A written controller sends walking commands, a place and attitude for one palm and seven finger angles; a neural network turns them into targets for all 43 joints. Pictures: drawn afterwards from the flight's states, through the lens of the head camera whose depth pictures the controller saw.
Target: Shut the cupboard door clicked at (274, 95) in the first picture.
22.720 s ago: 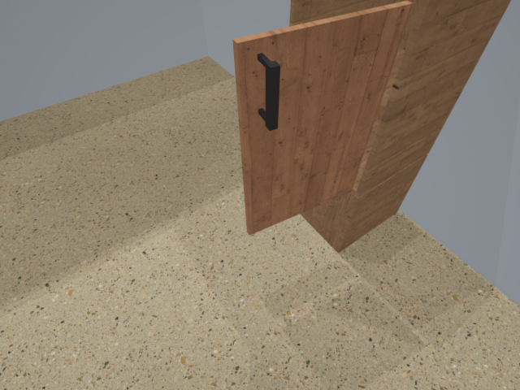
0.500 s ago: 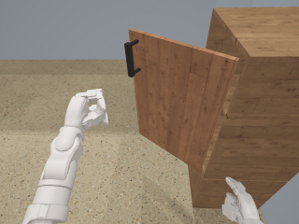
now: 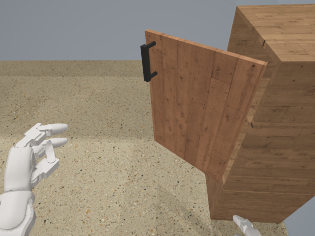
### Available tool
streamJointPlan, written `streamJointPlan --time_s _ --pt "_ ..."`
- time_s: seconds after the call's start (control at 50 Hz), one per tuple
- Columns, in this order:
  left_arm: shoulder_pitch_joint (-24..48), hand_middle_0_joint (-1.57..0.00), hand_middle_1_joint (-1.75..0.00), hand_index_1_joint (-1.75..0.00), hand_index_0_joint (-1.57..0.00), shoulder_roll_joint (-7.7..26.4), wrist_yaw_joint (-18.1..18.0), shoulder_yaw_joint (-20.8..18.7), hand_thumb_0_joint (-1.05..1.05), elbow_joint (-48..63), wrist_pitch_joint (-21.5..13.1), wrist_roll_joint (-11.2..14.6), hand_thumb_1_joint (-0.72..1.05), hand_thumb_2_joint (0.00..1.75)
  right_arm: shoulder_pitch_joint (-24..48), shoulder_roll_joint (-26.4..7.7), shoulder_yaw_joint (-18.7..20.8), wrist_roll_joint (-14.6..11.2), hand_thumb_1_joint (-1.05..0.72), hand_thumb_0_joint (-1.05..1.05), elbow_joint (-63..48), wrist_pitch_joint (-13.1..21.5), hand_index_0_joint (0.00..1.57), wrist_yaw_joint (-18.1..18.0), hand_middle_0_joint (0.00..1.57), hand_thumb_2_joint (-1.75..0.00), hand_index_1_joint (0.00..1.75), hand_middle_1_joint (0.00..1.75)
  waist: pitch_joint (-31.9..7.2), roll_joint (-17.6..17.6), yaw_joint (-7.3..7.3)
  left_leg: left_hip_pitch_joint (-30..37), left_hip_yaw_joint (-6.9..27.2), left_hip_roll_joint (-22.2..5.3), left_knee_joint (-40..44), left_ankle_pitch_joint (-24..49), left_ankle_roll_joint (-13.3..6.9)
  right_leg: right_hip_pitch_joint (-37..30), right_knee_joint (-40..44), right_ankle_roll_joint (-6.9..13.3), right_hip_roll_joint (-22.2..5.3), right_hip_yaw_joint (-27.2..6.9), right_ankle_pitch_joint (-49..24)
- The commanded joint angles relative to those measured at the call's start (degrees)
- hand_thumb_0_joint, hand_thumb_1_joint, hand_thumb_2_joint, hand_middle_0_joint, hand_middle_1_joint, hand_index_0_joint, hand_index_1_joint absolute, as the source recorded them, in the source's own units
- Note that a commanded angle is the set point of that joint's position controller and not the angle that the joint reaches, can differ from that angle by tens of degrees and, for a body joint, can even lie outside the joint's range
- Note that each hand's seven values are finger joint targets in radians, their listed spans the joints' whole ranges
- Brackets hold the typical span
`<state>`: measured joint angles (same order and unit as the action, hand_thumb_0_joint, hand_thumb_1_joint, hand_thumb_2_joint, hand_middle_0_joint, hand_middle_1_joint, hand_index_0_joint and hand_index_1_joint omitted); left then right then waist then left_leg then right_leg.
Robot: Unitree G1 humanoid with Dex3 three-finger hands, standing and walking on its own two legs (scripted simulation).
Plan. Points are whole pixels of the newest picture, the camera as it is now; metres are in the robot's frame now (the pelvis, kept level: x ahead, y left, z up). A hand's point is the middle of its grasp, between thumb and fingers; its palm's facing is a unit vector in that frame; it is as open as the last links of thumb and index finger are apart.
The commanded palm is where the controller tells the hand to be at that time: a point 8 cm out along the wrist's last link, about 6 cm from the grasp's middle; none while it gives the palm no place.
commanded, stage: draw the hand back to the body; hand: left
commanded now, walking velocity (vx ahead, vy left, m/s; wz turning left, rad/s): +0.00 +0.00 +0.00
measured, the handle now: (149, 62) +0.64 +0.09 +0.15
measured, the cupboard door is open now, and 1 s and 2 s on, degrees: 53 53 53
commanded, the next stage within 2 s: step back with the hand held close in 0.50 s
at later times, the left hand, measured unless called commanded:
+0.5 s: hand (30, 180) +0.17 +0.26 +0.16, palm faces +0.46 -0.80 -0.38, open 7.4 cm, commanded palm +0.12 +0.30 +0.17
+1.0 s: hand (37, 178) +0.18 +0.25 +0.15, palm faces +0.32 -0.79 -0.52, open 7.4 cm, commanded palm +0.12 +0.30 +0.17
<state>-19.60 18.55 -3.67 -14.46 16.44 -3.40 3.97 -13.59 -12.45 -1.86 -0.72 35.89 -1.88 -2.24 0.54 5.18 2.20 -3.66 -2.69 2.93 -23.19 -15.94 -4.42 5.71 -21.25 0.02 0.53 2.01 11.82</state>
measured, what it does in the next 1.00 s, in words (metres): stands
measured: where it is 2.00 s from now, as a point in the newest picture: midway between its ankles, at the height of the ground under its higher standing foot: outside the picture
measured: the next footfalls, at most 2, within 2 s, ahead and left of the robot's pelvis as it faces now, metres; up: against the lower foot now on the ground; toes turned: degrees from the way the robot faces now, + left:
right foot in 1.56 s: -0.23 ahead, -0.13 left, +0.00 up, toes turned -3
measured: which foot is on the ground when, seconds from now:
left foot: down 0.00-1.00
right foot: down 0.00-1.00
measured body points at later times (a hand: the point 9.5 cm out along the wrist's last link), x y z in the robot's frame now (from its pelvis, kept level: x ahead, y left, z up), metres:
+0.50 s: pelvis -0.01 -0.01 +0.00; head -0.04 -0.02 +0.45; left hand +0.14 +0.30 +0.18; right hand +0.18 -0.21 -0.08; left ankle -0.03 +0.06 -0.74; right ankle +0.00 -0.12 -0.74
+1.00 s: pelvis -0.03 +0.00 -0.01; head -0.02 +0.00 +0.44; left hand +0.16 +0.29 +0.18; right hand +0.13 -0.27 -0.09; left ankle -0.03 +0.06 -0.74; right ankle +0.00 -0.12 -0.74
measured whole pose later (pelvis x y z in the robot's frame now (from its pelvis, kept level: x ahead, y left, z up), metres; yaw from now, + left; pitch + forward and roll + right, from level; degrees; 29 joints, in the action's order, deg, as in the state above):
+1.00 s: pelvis -0.03 +0.00 -0.01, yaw -2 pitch +0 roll -1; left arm -32.6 25.4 -6.2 -23.5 27.8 -10.0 2.8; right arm -11.2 -14.7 2.4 -1.4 31.1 -2.3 -4.3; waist 0.5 1.1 -0.5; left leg -14.9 -4.7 2.7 -31.3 -17.1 -4.7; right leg 18.0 -30.4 0.0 0.5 0.4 12.8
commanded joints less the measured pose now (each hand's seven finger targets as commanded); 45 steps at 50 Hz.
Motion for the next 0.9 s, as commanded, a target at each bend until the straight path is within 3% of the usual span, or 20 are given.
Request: streamJointPlan --time_s 0.0,0.1,0.12,0.18,0.26,0.34,0.36,0.38,0.5,0.6,0.62,0.64,0.7,0.76,0.8,0.84,0.86,0.88 --pt "0.77 -0.34 -0.45 -0.45 -0.34 12.77 -2.14 -10.77 0.0 18.37 -5.06 0.11 0.9 0.9 9.34 -6.16 2.87 -0.03 -0.9 0.0 -10.71 5.41 0.2 -0.51 0.2 -0.9 0.3 0.3 -9.86 1.55 1.92 -1.85 5.54 -4.81 2.22 29.0 6.3 -6.78 -0.44 1.67 -0.68 -1.19 -16.19" --pt "-4.49 -0.2 -0.3 -0.3 -0.2 13.85 -2.96 -13.91 0.0 18.05 -5.15 0.22 0.9 0.9 8.95 -6.43 3.41 -0.5 -0.9 0.0 -9.97 6.7 0.2 -0.88 0.2 -0.9 0.3 0.3 -2.76 0.27 1.7 -4.16 5.67 -5.14 3.63 21.31 6.4 -2.8 1.1 1.73 -0.06 -1.02 -9.91" --pt "-2.13 -0.2 -0.3 -0.3 -0.2 11.5 -2.83 -11.26 0.0 17.75 -5.34 0.04 0.9 0.9 9.14 -6.55 3.38 -0.41 -0.9 0.0 -9.7 6.97 0.2 -0.99 0.2 -0.9 0.3 0.3 -1.09 0.48 1.01 -4.21 5.7 -4.99 4.16 18.08 6.12 -1.18 1.44 1.69 -0.13 -1.01 -7.75" --pt "3.32 -0.2 -0.3 -0.3 -0.2 9.76 -3.11 -8.58 0.0 15.42 -5.64 -0.47 0.9 0.9 8.81 -7.52 3.61 -0.36 -0.9 0.0 -8.61 7.73 0.2 -1.35 0.2 -0.9 0.3 0.3 2.72 -1.22 -0.28 -4.95 6.3 -5.03 5.39 9.65 5.25 2.15 2.4 1.64 -0.29 -1.26 -2.6" --pt "4.76 -0.2 -0.3 -0.3 -0.2 10.64 -3.69 -8.87 0.0 14.39 -6.08 -0.86 0.9 0.9 8.72 -7.74 3.54 -0.19 -0.9 0.0 -8.18 8.6 0.2 -1.72 0.2 -0.9 0.3 0.3 1.16 -1.25 0.35 -5.42 7.41 -4.84 7.06 3.24 4.77 0.94 1.88 1.56 -0.31 -1.22 -0.12" --pt "2.8 -0.2 -0.3 -0.3 -0.2 11.93 -3.97 -10.44 0.0 18.17 -6.61 -0.8 0.9 0.9 9.16 -7.01 3.24 0.1 -0.9 0.0 -8.83 9.32 0.2 -1.65 0.2 -0.9 0.3 0.3 -3.51 1.11 1.31 -5.08 6.78 -4.37 6.4 6.15 4.8 -2.97 1.26 1.78 -0.3 -1.65 -2.61" --pt "1.52 -0.2 -0.3 -0.3 -0.2 13.3 -4.08 -11.92 0.0 17.17 -6.29 -0.66 0.9 0.9 9.07 -7.14 3.11 0.27 -0.9 0.0 -8.54 9.36 0.2 -1.74 0.2 -0.9 0.3 0.3 -2.96 1.06 1.64 -5.81 6.54 -4.3 6.23 6.93 4.88 -3.67 1.63 1.91 -0.27 -1.84 -3.22" --pt "1.47 -0.2 -0.3 -0.3 -0.2 11.92 -3.88 -10.97 0.0 18.46 -6.39 -0.57 0.9 0.9 9.28 -6.66 2.94 0.27 -0.9 0.0 -8.94 9.38 0.2 -1.55 0.2 -0.9 0.3 0.3 -2.89 1.08 1.48 -5.88 6.65 -4.29 6.24 8.18 5.19 -4.04 1.45 2.04 -0.28 -1.81 -3.91" --pt "0.34 -0.2 -0.3 -0.3 -0.2 11.99 -3.48 -11.85 0.0 16.64 -5.96 -0.59 0.9 0.9 9.25 -6.43 2.8 0.27 -0.9 0.0 -8.74 8.98 0.2 -1.34 0.2 -0.9 0.3 0.3 -0.24 1.41 1.39 -5.85 5.92 -4.54 5.87 10.44 5.44 -2.59 2.0 2.13 -0.11 -1.78 -4.62" --pt "-0.52 -0.2 -0.3 -0.3 -0.2 11.17 -3.03 -11.19 0.0 14.68 -5.84 -0.28 0.9 0.9 9.09 -6.75 3.14 0.26 -0.9 0.0 -8.76 8.72 0.2 -1.25 0.2 -0.9 0.3 0.3 -0.91 -2.07 1.34 -5.13 5.09 -4.38 5.26 11.02 4.55 -2.08 2.47 1.84 -0.43 -1.97 -4.39" --pt "7.15 -0.2 -0.3 -0.3 -0.2 19.18 -3.49 -18.93 0.0 19.8 -8.49 -0.46 0.9 0.9 9.04 -8.11 3.64 -0.68 -0.9 0.0 -11.43 7.89 0.2 -1.26 0.2 -0.9 0.3 0.3 1.78 -1.78 -0.38 -10.83 5.88 -5.59 3.37 3.74 2.25 1.72 4.52 2.33 -3.32 -9.99 -5.85" --pt "0.03 -0.2 -0.3 -0.3 -0.2 15.1 -3.2 -16.16 0.0 14.62 -8.87 -0.13 0.9 0.9 7.94 -7.22 3.73 -0.26 -0.9 0.0 -9.95 7.34 0.2 -1.51 0.2 -0.9 0.3 0.3 0.26 -6.33 -0.7 -9.55 6.26 -5.11 1.14 3.08 1.93 3.2 5.41 2.96 -5.69 -11.26 -5.3" --pt "-4.91 -0.2 -0.3 -0.3 -0.2 11.95 -2.84 -12.64 0.0 14.05 -9.21 -0.66 0.9 0.9 7.76 -7.66 4.42 -0.05 -0.9 0.0 -10.26 5.97 0.2 -1.02 0.2 -0.9 0.3 0.3 -3.32 -7.78 -1.21 -7.58 5.76 -5.34 -2.61 5.33 2.11 5.61 4.91 3.77 -8.72 -13.37 -6.71" --pt "-6.77 -0.2 -0.3 -0.3 -0.2 13.67 -3.47 -13.91 0.0 17.47 -10.06 -0.88 0.9 0.9 7.56 -8.28 5.23 -0.23 -0.9 0.0 -10.82 5.13 0.2 -1.11 0.2 -0.9 0.3 0.3 -9.14 -4.62 -1.32 -7.92 6.0 -6.24 -3.83 10.87 2.47 2.37 -0.12 4.2 -9.74 -12.51 -15.59" --pt "-9.35 -0.2 -0.3 -0.3 -0.2 14.74 -3.99 -15.3 0.0 18.57 -10.25 -0.84 0.9 0.9 7.46 -7.91 5.4 -0.56 -0.9 0.0 -11.93 4.33 0.2 -1.31 0.2 -0.9 0.3 0.3 -12.09 -6.1 -1.49 -8.63 5.96 -6.92 -4.42 15.01 2.6 0.67 -3.66 3.72 -9.55 -11.73 -21.5" --pt "-10.35 -0.2 -0.3 -0.3 -0.2 16.8 -4.51 -17.42 0.0 21.11 -10.46 -0.86 0.9 0.9 7.55 -7.97 5.69 -0.69 -0.9 0.0 -12.89 3.63 0.2 -1.65 0.2 -0.9 0.3 0.3 -13.17 -5.99 -1.6 -9.49 6.38 -7.47 -4.91 19.9 2.77 -0.1 -6.55 3.34 -8.85 -10.87 -26.29" --pt "-10.42 -0.2 -0.3 -0.3 -0.2 18.55 -4.7 -18.79 0.0 22.76 -10.45 -0.86 0.9 0.9 8.03 -8.29 5.74 -0.72 -0.9 0.0 -13.09 3.3 0.2 -1.87 0.2 -0.9 0.3 0.3 -13.5 -3.67 -1.62 -10.25 6.94 -7.9 -5.01 22.07 2.9 -0.52 -8.0 3.28 -8.81 -10.8 -27.89" --pt "-11.65 -0.2 -0.3 -0.3 -0.2 18.0 -4.78 -18.71 0.0 23.45 -10.55 -0.8 0.9 0.9 7.91 -7.78 5.58 -0.84 -0.9 0.0 -13.72 3.02 0.2 -2.04 0.2 -0.9 0.3 0.3 -13.71 -3.34 -1.6 -11.2 7.31 -8.37 -4.91 24.29 3.02 -1.06 -9.54 3.04 -8.27 -10.12 -28.51"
